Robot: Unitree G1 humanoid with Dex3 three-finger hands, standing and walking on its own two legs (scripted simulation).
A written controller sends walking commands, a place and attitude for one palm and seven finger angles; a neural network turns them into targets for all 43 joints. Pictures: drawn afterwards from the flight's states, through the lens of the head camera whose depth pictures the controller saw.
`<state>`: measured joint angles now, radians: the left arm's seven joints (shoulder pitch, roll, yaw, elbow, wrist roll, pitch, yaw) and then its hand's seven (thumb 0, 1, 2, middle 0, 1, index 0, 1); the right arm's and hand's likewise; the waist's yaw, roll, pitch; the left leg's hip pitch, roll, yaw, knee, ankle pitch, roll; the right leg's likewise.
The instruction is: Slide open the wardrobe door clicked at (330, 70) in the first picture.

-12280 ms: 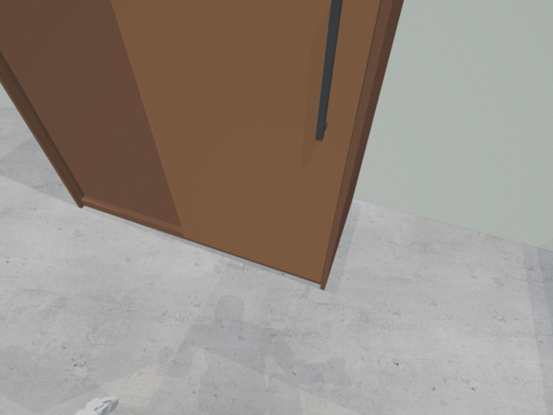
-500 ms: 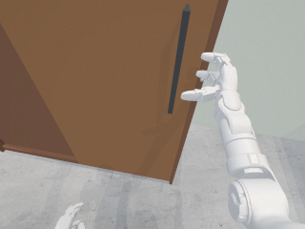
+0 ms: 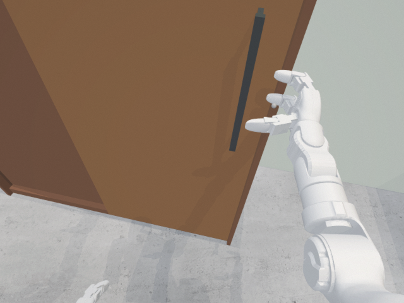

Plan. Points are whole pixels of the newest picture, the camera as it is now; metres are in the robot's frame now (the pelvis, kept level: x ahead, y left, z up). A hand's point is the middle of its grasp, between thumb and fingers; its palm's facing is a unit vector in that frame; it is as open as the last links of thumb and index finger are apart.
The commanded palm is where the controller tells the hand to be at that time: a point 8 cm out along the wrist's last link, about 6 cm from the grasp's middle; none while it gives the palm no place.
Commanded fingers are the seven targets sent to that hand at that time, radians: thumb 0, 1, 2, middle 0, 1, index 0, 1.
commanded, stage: move the hooked fingers beside the handle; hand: right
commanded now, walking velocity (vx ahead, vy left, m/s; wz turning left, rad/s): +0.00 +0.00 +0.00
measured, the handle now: (244, 92) +0.52 -0.04 +0.16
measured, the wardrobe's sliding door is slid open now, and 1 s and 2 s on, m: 0.00 0.00 0.00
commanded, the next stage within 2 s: feel for the door with the fingertips in 1.50 s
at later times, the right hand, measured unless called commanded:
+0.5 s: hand (271, 107) +0.45 -0.09 +0.18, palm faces +0.11 +0.99 +0.01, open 14.0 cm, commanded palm +0.43 -0.15 +0.18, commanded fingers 0.00 0.50 -0.30 0.30 1.20 0.30 1.20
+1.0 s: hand (281, 107) +0.46 -0.11 +0.18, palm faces +0.15 +0.99 +0.02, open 14.0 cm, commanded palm +0.42 -0.15 +0.18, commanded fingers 0.00 0.50 -0.30 0.30 1.20 0.30 1.20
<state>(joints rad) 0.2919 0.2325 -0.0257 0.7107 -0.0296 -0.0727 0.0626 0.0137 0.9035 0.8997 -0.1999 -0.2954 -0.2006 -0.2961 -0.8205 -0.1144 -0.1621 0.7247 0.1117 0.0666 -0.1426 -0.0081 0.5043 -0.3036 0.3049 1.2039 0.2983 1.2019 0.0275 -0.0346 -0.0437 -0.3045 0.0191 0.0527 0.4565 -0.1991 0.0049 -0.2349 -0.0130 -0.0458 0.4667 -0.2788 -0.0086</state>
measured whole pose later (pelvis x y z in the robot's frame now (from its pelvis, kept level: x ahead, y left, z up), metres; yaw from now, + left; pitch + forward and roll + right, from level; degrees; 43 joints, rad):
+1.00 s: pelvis +0.01 +0.00 +0.00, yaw +1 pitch +3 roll +0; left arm 0.29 0.22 -0.01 0.69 -0.02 -0.08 0.06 0.01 0.90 0.90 -0.20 -0.30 -0.20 -0.30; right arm -0.77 -0.13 -0.19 0.68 0.08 0.04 -0.16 -0.01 0.50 -0.30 0.31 1.20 0.30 1.20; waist 0.03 -0.03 -0.04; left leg -0.30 0.01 0.04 0.45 -0.21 0.00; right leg -0.23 -0.02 -0.06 0.47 -0.29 -0.01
